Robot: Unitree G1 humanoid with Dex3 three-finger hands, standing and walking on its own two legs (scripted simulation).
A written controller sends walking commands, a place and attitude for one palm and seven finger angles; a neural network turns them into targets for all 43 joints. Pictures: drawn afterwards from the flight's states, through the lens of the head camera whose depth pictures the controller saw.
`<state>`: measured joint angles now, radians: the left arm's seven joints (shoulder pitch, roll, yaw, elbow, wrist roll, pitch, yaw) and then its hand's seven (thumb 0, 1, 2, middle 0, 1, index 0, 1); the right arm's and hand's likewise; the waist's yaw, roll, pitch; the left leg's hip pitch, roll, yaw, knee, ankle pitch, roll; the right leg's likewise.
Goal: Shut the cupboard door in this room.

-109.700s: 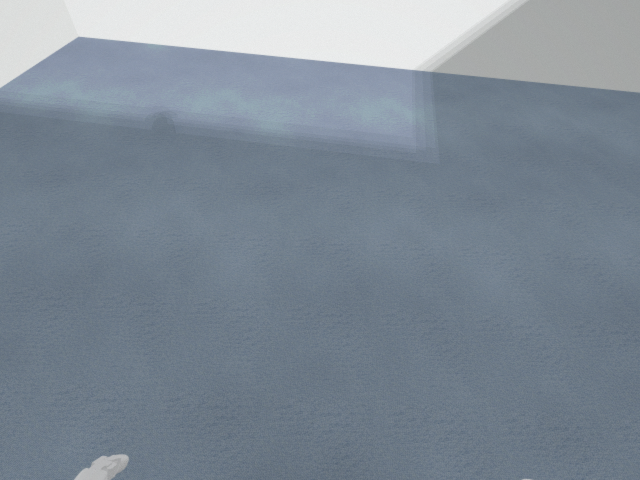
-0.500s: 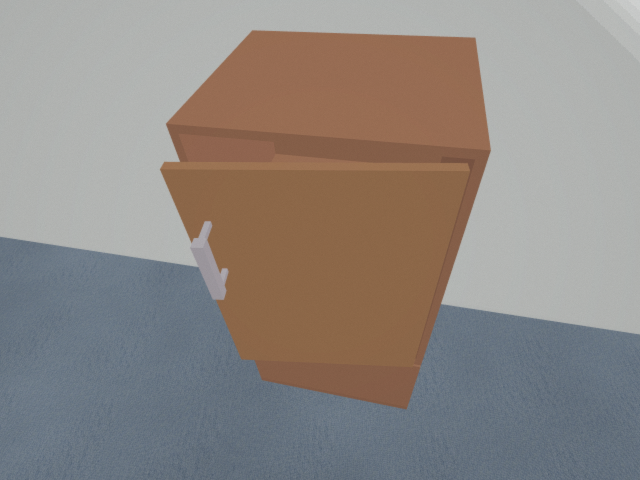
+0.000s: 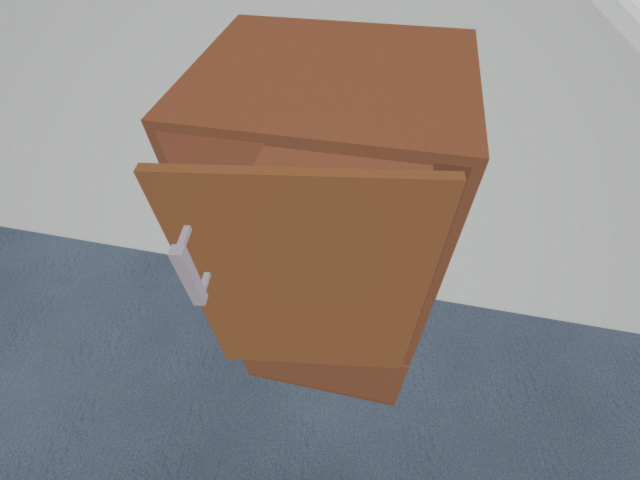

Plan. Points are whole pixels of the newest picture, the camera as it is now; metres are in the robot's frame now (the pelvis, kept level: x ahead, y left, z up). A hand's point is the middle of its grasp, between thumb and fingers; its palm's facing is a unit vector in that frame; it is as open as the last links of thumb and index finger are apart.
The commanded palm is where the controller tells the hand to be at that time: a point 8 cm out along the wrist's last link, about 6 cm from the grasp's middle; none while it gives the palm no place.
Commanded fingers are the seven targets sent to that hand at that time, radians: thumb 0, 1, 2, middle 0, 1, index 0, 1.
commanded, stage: look again from close up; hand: left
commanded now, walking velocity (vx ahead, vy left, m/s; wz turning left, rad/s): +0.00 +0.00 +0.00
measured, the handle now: (193, 266) +0.42 +0.23 -0.02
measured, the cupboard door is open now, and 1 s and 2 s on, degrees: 8 8 8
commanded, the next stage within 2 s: raise the hand and make a fist in 0.14 s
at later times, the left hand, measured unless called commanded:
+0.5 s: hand (196, 399) +0.21 +0.17 +0.00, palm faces +0.15 -0.99 +0.01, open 6.9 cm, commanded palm +0.11 +0.22 -0.06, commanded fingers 0.00 0.90 0.90 -0.44 -0.56 -0.44 -0.56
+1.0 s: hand (197, 464) +0.15 +0.17 -0.06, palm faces -0.14 -0.99 +0.00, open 4.5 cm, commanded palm +0.12 +0.24 -0.04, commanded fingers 0.00 0.90 0.90 -0.90 -1.06 -0.90 -1.06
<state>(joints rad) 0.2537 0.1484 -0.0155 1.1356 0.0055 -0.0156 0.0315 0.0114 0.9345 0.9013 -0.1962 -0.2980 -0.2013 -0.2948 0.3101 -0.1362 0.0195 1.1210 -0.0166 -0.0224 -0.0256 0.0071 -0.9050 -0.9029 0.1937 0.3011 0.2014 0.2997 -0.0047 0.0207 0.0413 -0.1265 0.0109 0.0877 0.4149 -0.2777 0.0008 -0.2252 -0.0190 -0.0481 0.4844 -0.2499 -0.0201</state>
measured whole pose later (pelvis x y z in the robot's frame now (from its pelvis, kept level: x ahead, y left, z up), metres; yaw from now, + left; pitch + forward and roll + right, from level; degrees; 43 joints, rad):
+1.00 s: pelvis -0.07 +0.02 -0.10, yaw +2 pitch +13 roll -2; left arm 0.32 0.23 0.04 -0.06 -0.23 -0.21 -0.28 0.01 0.90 0.90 -0.71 -0.87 -0.72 -0.86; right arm 0.26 -0.16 0.06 0.50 0.03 -0.17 -0.04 0.02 -0.90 -0.90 0.20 0.30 0.21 0.30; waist -0.01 0.04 -0.11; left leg -0.92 0.02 0.02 1.21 -0.52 0.03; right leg -0.95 -0.05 -0.08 1.15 -0.44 -0.01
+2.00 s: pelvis -0.02 +0.01 -0.07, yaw +3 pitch +13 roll -2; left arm 0.38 0.26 0.14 -0.03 -0.28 -0.28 -0.33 0.01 0.91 0.90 -1.29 -1.50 -1.30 -1.49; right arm 0.29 -0.26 0.01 0.47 0.02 -0.17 -0.04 0.02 -0.90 -0.90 0.20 0.30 0.21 0.30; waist -0.02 0.02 -0.12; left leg -0.77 0.02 0.00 1.08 -0.54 0.02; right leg -0.79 -0.03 -0.10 1.02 -0.46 -0.01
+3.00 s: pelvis -0.03 +0.02 -0.07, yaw +3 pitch +14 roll -1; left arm -0.09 0.26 0.17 0.32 -0.25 -0.32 -0.27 0.02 0.90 0.90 -1.30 -1.50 -1.30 -1.50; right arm 0.27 -0.26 0.02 0.55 0.02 -0.15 -0.05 0.02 -0.90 -0.90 0.20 0.30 0.21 0.30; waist -0.03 0.02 -0.11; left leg -0.80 0.01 0.02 1.06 -0.51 0.03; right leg -0.82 -0.04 -0.08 1.01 -0.44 -0.01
